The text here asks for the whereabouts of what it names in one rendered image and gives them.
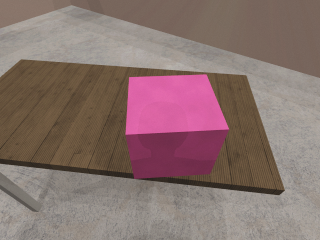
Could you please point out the carton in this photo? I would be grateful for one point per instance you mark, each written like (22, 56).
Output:
(174, 126)

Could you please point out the table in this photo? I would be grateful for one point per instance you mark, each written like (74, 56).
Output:
(72, 117)

